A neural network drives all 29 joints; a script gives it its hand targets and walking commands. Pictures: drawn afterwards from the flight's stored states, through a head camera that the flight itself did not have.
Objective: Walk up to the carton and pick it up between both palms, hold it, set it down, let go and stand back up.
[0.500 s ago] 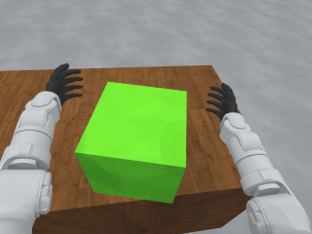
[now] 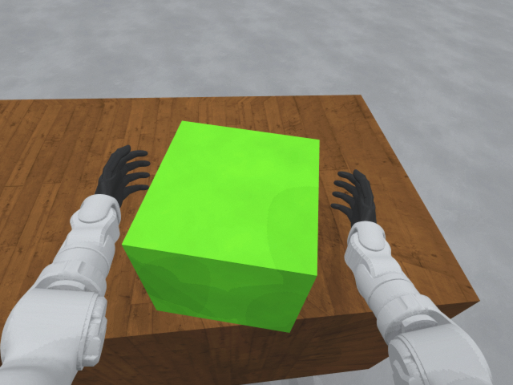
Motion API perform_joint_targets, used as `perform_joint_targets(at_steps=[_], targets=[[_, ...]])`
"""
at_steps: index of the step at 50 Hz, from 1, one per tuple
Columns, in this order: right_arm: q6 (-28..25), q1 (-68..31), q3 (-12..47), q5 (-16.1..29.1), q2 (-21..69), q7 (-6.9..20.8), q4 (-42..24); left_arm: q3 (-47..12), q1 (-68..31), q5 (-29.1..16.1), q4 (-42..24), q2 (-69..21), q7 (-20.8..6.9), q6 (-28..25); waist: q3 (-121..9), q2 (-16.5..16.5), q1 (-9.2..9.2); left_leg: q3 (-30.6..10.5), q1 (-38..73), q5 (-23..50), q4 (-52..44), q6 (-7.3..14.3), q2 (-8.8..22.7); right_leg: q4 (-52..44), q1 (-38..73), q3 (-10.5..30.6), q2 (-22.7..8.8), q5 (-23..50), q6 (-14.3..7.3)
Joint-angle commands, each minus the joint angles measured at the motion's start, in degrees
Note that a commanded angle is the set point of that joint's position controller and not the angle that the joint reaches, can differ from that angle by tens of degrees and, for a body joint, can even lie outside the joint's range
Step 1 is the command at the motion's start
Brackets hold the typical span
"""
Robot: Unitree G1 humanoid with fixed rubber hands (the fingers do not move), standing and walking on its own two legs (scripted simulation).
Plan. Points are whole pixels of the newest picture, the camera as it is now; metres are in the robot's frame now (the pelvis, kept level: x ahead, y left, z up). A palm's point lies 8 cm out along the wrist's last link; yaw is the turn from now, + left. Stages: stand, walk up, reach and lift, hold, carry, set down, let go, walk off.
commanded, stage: reach and lift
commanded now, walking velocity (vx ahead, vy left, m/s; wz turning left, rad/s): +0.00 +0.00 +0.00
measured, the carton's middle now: (236, 227) +0.40 +0.00 +0.00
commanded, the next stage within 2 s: none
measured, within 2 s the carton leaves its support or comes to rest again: neither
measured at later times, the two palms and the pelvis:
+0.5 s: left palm (124, 198) +0.43 +0.18 +0.07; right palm (341, 215) +0.37 -0.17 +0.06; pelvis -0.02 +0.01 -0.01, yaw -1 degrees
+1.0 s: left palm (128, 199) +0.42 +0.18 +0.07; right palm (340, 215) +0.37 -0.17 +0.06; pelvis -0.02 +0.01 +0.00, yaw +0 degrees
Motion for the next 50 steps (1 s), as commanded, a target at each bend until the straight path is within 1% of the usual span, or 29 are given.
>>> perform_joint_targets(at_steps=[1, 5, 6, 7, 9, 11, 12, 13, 15, 18, 20, 21, 22, 25, 26, 27, 29, 31, 33, 35, 36, 38, 39, 41, 42, 44, 45, 49, 50], targets=[[-4.14, -20.35, -0.01, 1.0, -6.12, -0.09, -6.71, 1.96, -22.16, 0.76, -7.88, 8.41, 0.63, -2.75, -32.04, 6.53, 0.61, -1.72, 22.63, 29.45, 0.73, -4.8, -1.82, -0.54, 4.31, 0.19, 1.45, 25.01, 0.6], [-4.1, -22.82, -1.47, 0.57, -7.04, 0.06, -7.8, 0.21, -24.59, -0.37, -8.54, 7.57, 1.62, -2.48, -33.0, 7.92, 0.38, -1.69, 23.95, 27.14, 0.76, -5.57, -1.34, -1.27, 0.66, -0.33, 1.97, 18.99, -0.28], [-3.97, -23.37, -1.6, 0.6, -6.87, 0.1, -8.82, 0.11, -25.2, -0.64, -9.43, 7.45, 1.89, -2.61, -34.33, 8.14, 0.87, -1.41, 23.83, 26.24, 0.68, -5.59, -1.34, -1.22, 0.13, -0.37, 1.9, 17.75, -0.3], [-3.62, -24.61, -1.9, 0.13, -6.67, 0.09, -9.3, -0.61, -26.22, -1.55, -9.23, 7.48, 2.07, -2.83, -35.4, 7.21, 0.48, -1.42, 23.16, 24.98, 0.76, -5.2, -1.32, -0.95, -0.32, -0.4, 1.96, 17.24, -0.2], [-3.14, -24.99, -1.8, -0.26, -6.38, 0.25, -9.64, -0.52, -26.46, -1.67, -9.17, 6.8, 2.47, -3.16, -36.97, 7.0, 0.92, -1.41, 22.81, 24.46, 1.02, -5.12, -1.26, -0.43, -0.53, -0.37, 1.91, 16.71, -0.32], [-2.85, -26.14, -3.0, -1.16, -6.46, 0.31, -7.87, -1.76, -27.76, -1.95, -8.77, 5.5, 2.81, -3.45, -37.4, 7.63, 0.2, -1.92, 22.7, 24.11, 1.33, -5.59, -0.81, 0.19, -2.32, -0.89, 2.14, 15.78, -0.68], [-2.54, -25.99, -2.97, -1.31, -5.97, 0.39, -5.92, -2.02, -27.7, -1.5, -7.38, 4.64, 2.86, -3.37, -36.21, 8.35, 0.39, -1.94, 22.85, 23.14, 1.36, -5.73, -0.71, -0.07, -3.38, -1.08, 2.11, 13.75, -1.04], [-2.13, -26.31, -3.08, -1.28, -5.77, 0.33, -4.0, -2.4, -27.8, -1.45, -6.08, 4.25, 2.83, -3.26, -34.54, 7.6, -0.24, -2.09, 22.57, 21.61, 1.22, -5.51, -0.57, -0.34, -4.48, -1.06, 2.08, 12.14, -1.11], [-2.22, -25.7, -3.16, -1.06, -4.78, 0.07, -2.09, -2.38, -27.55, -0.6, -6.89, 2.76, 3.05, -3.36, -34.41, 8.03, -0.42, -2.37, 22.45, 22.67, 1.5, -5.5, -0.31, -0.27, -5.04, -0.96, 2.05, 12.37, -1.24], [-2.81, -27.39, -3.66, -1.2, -4.55, 0.03, -1.0, -1.88, -28.01, 0.78, -6.83, 1.69, 3.6, -3.22, -33.71, 9.53, 0.34, -2.77, 22.6, 23.98, 1.54, -5.99, -0.04, -0.31, -5.64, -1.3, 2.2, 12.01, -1.52], [-2.92, -27.86, -4.51, -2.3, -4.08, -0.08, 0.15, -1.42, -27.69, 1.95, -4.94, 0.69, 3.86, -2.78, -32.29, 8.94, 0.47, -2.65, 22.18, 22.16, 1.15, -5.83, 0.09, -0.89, -5.66, -1.44, 2.25, 10.02, -1.52], [-3.04, -28.32, -5.18, -3.15, -3.55, -0.29, -0.89, -0.78, -28.49, 2.16, -5.89, 0.55, 4.08, -2.89, -33.28, 7.95, 0.68, -2.29, 21.32, 20.79, 0.69, -5.53, 0.06, -0.99, -5.2, -1.37, 2.2, 9.29, -1.26], [-2.94, -28.6, -5.47, -3.82, -2.8, -0.43, -0.29, -0.67, -28.2, 2.62, -4.62, -0.58, 4.23, -2.65, -31.68, 7.77, 0.66, -2.3, 20.42, 20.07, 0.45, -5.45, 0.03, -1.0, -4.91, -1.25, 2.17, 9.01, -1.36], [-3.02, -29.81, -6.72, -5.75, -1.22, -0.62, -2.5, -0.22, -29.83, 2.76, -6.48, -1.64, 4.81, -3.18, -34.21, 6.04, 0.57, -2.13, 19.51, 18.7, 0.28, -5.03, 0.1, -0.72, -4.54, -1.3, 2.19, 8.54, -1.11], [-2.89, -30.05, -7.13, -5.97, -1.17, -0.61, -2.42, 0.14, -30.01, 3.49, -6.58, -2.06, 4.96, -3.05, -34.43, 7.03, 0.76, -2.14, 19.74, 19.29, 0.17, -5.18, 0.17, -0.67, -4.38, -1.3, 2.09, 9.31, -1.33], [-2.78, -30.56, -7.58, -6.32, -0.96, -0.67, -2.17, -0.2, -30.52, 3.49, -6.76, -2.63, 4.85, -2.81, -33.76, 6.78, 0.45, -2.28, 20.08, 18.79, -0.2, -5.28, 0.41, -0.96, -4.2, -1.53, 2.2, 9.1, -1.4], [-2.44, -30.87, -8.24, -6.48, -0.93, -0.64, -0.6, -1.18, -30.78, 3.78, -5.83, -4.1, 4.82, -2.13, -31.94, 8.49, 0.27, -2.53, 20.45, 16.94, -1.0, -5.64, 0.94, -1.56, -4.98, -1.85, 2.35, 7.12, -1.84], [-2.61, -31.83, -8.67, -6.71, -0.55, -0.6, -1.84, -1.47, -31.42, 3.56, -6.86, -4.75, 5.2, -2.27, -33.22, 9.04, 0.63, -2.69, 20.04, 16.46, -1.08, -5.75, 1.08, -1.17, -5.02, -1.93, 2.31, 7.07, -1.84], [-2.65, -31.07, -8.46, -6.62, -0.34, -0.47, -0.72, -1.32, -30.65, 4.11, -6.38, -5.39, 5.26, -2.22, -33.95, 9.86, 0.79, -2.57, 21.52, 19.99, -0.55, -6.24, 0.93, -1.42, -5.05, -1.84, 2.32, 8.74, -2.05], [-3.02, -30.48, -7.67, -6.34, 0.55, -0.36, -1.77, -0.29, -29.52, 4.65, -7.52, -5.91, 5.16, -2.35, -35.07, 8.84, 1.6, -2.51, 22.21, 22.39, -0.04, -6.05, 0.85, -1.59, -4.07, -1.6, 2.35, 10.0, -1.85], [-3.55, -30.61, -8.28, -6.88, 0.29, -0.57, -2.87, -0.25, -29.5, 4.89, -8.3, -5.78, 5.17, -2.49, -37.12, 8.23, 1.0, -2.35, 22.52, 23.8, 0.4, -6.26, 0.71, -1.52, -3.67, -1.57, 2.52, 11.39, -1.65], [-3.89, -29.24, -7.78, -7.31, 1.44, -0.67, -3.56, 1.06, -28.32, 6.25, -9.53, -6.1, 4.97, -2.53, -37.08, 7.48, 1.49, -2.09, 22.68, 25.37, 0.55, -5.99, 0.35, -1.9, -2.57, -1.32, 2.44, 12.43, -1.57], [-3.61, -29.62, -7.75, -7.5, 1.86, -0.57, -2.42, 1.39, -28.87, 6.81, -8.7, -6.26, 4.73, -2.31, -34.88, 7.38, 1.48, -2.06, 21.88, 24.05, 0.11, -5.71, 0.32, -2.2, -2.4, -1.19, 2.26, 11.46, -1.54], [-3.92, -30.47, -9.38, -8.92, 2.39, -0.43, -3.58, 0.89, -29.97, 6.57, -9.84, -7.26, 4.48, -2.38, -33.95, 6.57, 0.72, -1.98, 20.83, 21.14, -0.75, -5.42, 0.47, -2.25, -2.75, -1.42, 2.16, 9.53, -1.47], [-3.92, -30.17, -9.89, -9.45, 2.67, -0.28, -3.02, 1.32, -30.12, 7.06, -9.88, -7.43, 4.51, -2.39, -33.19, 7.5, 1.25, -1.68, 20.7, 20.87, -1.0, -5.57, 0.46, -2.34, -2.39, -1.38, 2.04, 9.33, -1.62], [-4.0, -30.27, -11.16, -10.67, 3.08, 0.03, -2.61, 1.22, -30.03, 7.7, -10.01, -8.82, 4.52, -2.4, -33.64, 8.16, 0.97, -1.73, 21.72, 20.07, -1.51, -5.68, 0.72, -2.72, -2.85, -1.6, 2.04, 8.48, -1.86], [-4.35, -30.58, -11.75, -11.73, 3.36, -0.05, -3.42, 1.44, -30.09, 7.87, -9.71, -8.88, 4.44, -2.45, -34.53, 7.5, 0.62, -1.54, 21.32, 20.13, -1.34, -5.58, 0.72, -2.8, -2.25, -1.48, 2.01, 9.1, -1.74], [-5.48, -28.92, -12.72, -14.37, 7.5, 1.03, -1.9, 4.43, -28.97, 10.94, -10.37, -11.85, 3.22, -3.07, -32.33, 6.12, 1.52, -1.0, 22.92, 23.5, -1.82, -5.31, 0.42, -3.75, 0.17, -1.6, 1.86, 10.84, -1.39], [-6.05, -29.38, -13.61, -15.4, 7.61, 1.39, -2.04, 5.06, -29.29, 11.75, -10.06, -11.79, 3.07, -3.32, -31.92, 6.74, 1.9, -0.84, 22.22, 22.67, -2.23, -5.44, 0.37, -3.88, 0.49, -1.52, 1.64, 9.96, -1.42]])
